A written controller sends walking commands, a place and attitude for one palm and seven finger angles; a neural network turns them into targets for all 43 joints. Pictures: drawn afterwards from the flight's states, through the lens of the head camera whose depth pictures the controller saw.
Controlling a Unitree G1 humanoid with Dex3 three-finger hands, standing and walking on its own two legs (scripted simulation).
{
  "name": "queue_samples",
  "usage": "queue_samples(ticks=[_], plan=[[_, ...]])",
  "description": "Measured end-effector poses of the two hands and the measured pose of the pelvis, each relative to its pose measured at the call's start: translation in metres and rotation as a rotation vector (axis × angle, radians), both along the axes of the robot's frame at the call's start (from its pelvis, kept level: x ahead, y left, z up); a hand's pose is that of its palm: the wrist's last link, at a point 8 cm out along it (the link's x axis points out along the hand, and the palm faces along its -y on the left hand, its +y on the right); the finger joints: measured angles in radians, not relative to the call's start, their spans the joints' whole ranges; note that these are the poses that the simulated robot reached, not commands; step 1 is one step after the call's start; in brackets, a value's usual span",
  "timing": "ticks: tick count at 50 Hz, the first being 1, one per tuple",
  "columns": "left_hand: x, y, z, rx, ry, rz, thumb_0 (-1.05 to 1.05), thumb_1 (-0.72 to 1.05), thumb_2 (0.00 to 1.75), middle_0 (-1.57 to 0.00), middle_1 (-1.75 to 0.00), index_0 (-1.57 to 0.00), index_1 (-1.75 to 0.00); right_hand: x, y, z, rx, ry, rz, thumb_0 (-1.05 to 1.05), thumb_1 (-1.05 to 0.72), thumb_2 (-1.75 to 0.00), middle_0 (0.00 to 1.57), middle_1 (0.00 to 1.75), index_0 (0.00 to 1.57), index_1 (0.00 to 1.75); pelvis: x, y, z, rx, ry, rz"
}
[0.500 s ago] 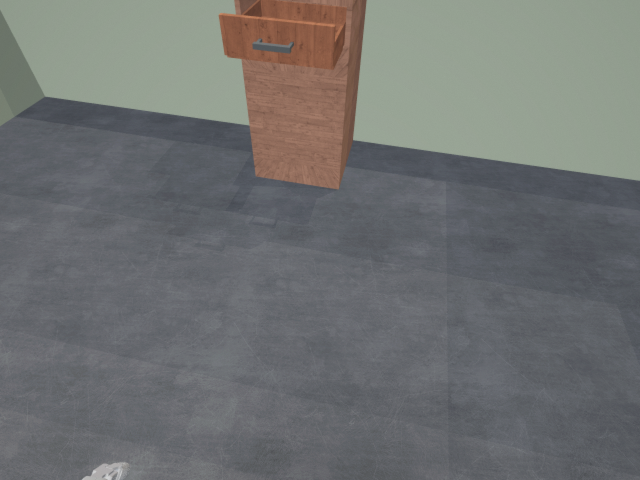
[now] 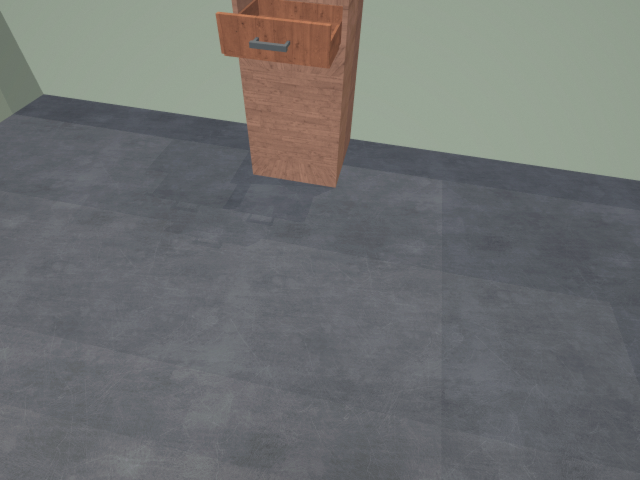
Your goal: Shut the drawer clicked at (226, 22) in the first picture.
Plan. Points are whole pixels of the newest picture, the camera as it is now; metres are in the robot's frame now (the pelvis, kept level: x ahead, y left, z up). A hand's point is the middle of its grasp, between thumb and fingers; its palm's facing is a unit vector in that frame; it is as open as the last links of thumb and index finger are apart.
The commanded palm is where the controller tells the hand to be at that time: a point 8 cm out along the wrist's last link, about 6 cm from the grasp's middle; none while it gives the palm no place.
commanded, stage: stand and wait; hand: left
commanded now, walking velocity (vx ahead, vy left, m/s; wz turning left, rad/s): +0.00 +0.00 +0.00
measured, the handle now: (270, 44) +1.38 +0.25 -0.02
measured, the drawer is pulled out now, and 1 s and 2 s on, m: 0.20 0.20 0.20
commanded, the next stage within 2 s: look at it before walking up in 0.32 s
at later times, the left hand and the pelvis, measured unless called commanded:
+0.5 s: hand out of the picture +0.08 +0.24 -0.15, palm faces -0.03 -0.94 -0.33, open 7.4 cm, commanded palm none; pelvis +0.00 -0.01 +0.00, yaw +0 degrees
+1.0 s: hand out of the picture +0.09 +0.24 -0.15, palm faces -0.04 -0.94 -0.33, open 7.4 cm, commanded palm none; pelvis +0.01 -0.01 +0.00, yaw -1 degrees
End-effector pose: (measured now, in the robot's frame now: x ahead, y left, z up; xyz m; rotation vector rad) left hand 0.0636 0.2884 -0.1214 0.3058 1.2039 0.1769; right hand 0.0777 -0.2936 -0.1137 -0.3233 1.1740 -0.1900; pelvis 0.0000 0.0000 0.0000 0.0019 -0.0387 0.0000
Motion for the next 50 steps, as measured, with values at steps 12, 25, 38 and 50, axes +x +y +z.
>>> queue_samples(ticks=[12, 25, 38, 50], plan=[[0.001, -0.001, 0.003, 0.013, 0.009, -0.003, 0.01, 0.91, 0.89, -0.20, -0.30, -0.20, -0.30, -0.017, -0.006, -0.004, 0.008, 0.047, -0.020, 0.01, -0.90, -0.90, 0.20, 0.30, 0.20, 0.30, -0.002, -0.005, 0.002, 0.001, 0.003, -0.002], [0.013, -0.008, 0.005, 0.006, -0.015, -0.012, 0.01, 0.91, 0.89, -0.20, -0.30, -0.20, -0.30, -0.008, -0.005, -0.003, 0.017, 0.030, -0.020, 0.01, -0.90, -0.90, 0.20, 0.30, 0.20, 0.30, 0.001, -0.008, 0.003, 0.002, 0.004, -0.006], [0.015, -0.009, 0.004, 0.004, 0.000, -0.014, 0.01, 0.91, 0.89, -0.20, -0.30, -0.21, -0.30, 0.000, -0.008, -0.001, 0.009, 0.023, -0.024, 0.01, -0.90, -0.90, 0.20, 0.30, 0.20, 0.30, 0.006, -0.009, 0.003, 0.002, 0.006, -0.013], [0.016, -0.008, 0.005, 0.009, 0.006, -0.012, 0.01, 0.91, 0.89, -0.20, -0.30, -0.20, -0.30, 0.002, -0.009, 0.000, 0.009, 0.027, -0.027, 0.01, -0.90, -0.90, 0.20, 0.30, 0.20, 0.30, 0.009, -0.009, 0.004, 0.002, 0.005, -0.015]])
